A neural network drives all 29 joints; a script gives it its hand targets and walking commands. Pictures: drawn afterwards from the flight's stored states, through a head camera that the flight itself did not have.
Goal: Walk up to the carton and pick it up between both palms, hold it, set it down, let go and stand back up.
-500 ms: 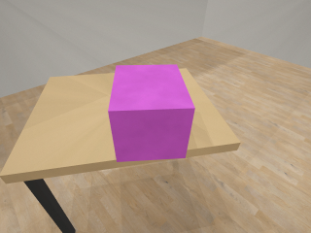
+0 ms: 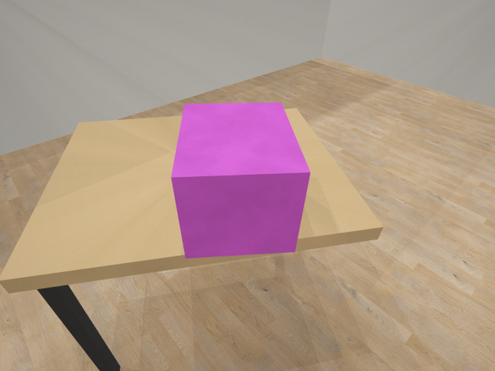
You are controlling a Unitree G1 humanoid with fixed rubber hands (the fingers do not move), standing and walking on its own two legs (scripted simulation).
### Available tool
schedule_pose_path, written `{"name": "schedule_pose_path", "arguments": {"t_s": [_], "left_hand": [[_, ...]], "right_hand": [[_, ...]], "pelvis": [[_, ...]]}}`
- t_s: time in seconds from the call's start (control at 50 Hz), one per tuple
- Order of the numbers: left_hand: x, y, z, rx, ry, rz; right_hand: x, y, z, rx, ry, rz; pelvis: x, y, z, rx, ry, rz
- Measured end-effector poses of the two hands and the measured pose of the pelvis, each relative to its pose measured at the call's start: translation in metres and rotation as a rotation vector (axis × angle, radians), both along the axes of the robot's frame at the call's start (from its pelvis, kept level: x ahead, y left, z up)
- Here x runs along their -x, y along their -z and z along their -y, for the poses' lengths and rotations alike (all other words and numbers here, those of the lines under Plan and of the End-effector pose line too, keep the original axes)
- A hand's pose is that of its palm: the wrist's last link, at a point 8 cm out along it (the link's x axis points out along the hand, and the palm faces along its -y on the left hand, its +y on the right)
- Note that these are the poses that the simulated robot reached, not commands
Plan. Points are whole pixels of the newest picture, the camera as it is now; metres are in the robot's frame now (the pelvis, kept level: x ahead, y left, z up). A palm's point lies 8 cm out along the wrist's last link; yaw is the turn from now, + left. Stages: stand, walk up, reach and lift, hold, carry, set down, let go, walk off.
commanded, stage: stand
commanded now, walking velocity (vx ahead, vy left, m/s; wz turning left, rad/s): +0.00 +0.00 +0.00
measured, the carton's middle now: (237, 174) +0.58 +0.03 +0.04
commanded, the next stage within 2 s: none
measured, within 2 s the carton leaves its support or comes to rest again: neither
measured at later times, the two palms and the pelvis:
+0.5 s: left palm out of the picture +0.01 +0.27 -0.13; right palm out of the picture +0.09 -0.23 -0.12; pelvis +0.00 +0.00 +0.00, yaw +0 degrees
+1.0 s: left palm out of the picture +0.03 +0.27 -0.13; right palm out of the picture +0.09 -0.23 -0.12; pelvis +0.01 +0.00 +0.00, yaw +0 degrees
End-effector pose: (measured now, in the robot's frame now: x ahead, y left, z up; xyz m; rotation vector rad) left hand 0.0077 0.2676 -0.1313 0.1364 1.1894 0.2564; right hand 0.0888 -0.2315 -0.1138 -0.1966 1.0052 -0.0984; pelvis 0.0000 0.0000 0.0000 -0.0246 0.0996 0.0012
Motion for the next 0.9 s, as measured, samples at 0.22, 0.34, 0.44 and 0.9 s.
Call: {"name": "schedule_pose_path", "arguments": {"t_s": [0.22,0.34,0.44,0.9], "left_hand": [[-0.001,0.000,0.000,0.000,0.000,-0.007],[-0.002,0.000,0.000,-0.001,0.000,-0.011],[-0.004,0.000,0.000,-0.001,0.001,-0.015],[-0.015,-0.001,0.002,-0.004,0.004,-0.027]], "right_hand": [[0.000,0.001,0.000,-0.001,0.001,-0.006],[0.001,0.002,0.000,-0.002,0.003,-0.013],[0.002,0.002,0.000,-0.003,0.004,-0.021],[0.001,0.005,0.002,-0.008,0.007,-0.047]], "pelvis": [[-0.001,0.000,0.000,0.000,0.000,-0.001],[-0.001,0.000,0.000,-0.001,0.000,-0.002],[-0.001,0.000,0.001,-0.001,0.000,-0.002],[-0.007,0.000,0.003,-0.004,0.000,-0.010]]}}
